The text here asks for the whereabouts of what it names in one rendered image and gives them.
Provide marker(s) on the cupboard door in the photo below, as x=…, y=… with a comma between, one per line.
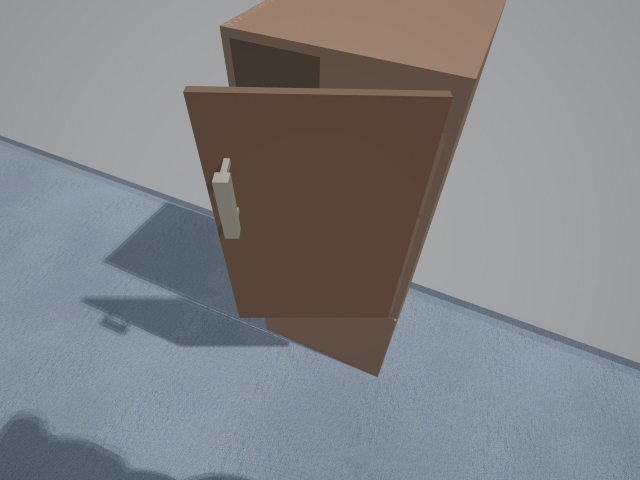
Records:
x=329, y=184

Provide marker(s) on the handle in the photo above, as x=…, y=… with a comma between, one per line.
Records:
x=226, y=203

